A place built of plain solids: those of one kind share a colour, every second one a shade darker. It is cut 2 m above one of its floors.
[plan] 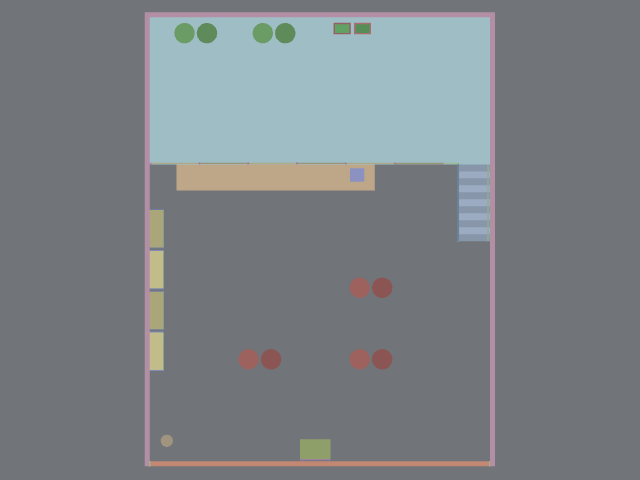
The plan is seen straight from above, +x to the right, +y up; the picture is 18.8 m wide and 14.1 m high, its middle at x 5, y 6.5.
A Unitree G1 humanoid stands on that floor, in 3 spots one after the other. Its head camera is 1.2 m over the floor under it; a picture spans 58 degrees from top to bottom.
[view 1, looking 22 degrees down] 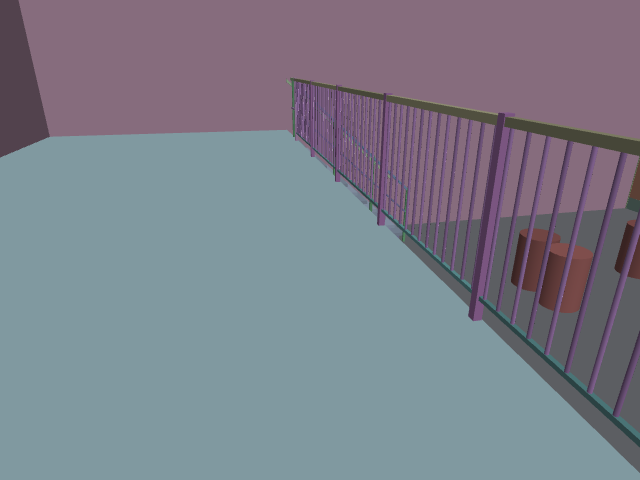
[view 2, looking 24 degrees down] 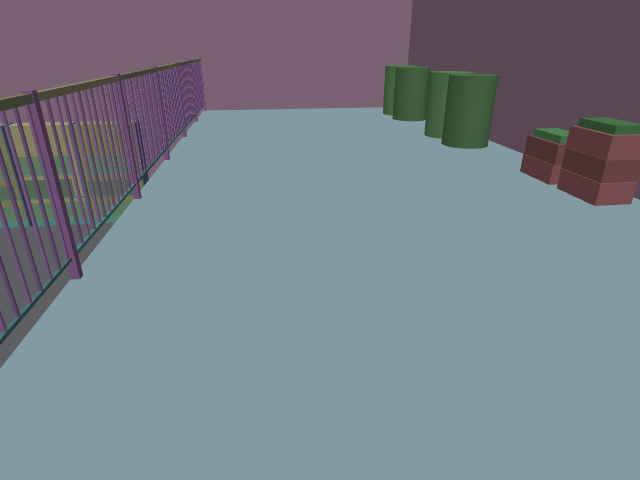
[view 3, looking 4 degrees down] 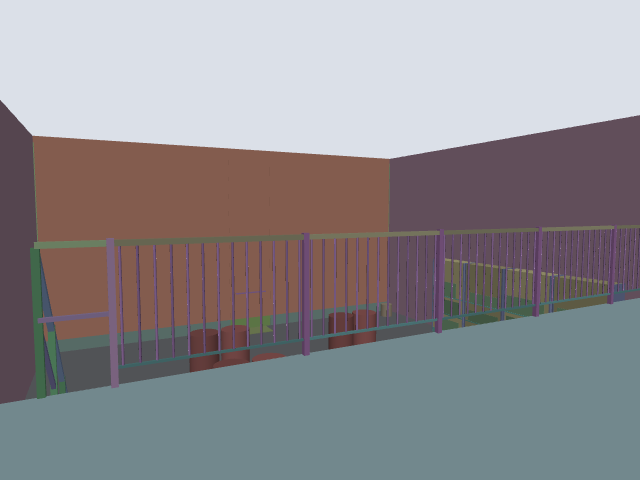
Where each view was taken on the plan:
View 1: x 1.20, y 9.92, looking -12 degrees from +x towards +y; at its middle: upper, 3.20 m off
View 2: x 9.54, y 9.82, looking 172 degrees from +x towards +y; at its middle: upper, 2.95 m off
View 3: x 8.69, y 11.94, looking -117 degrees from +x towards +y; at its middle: window_wall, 13.43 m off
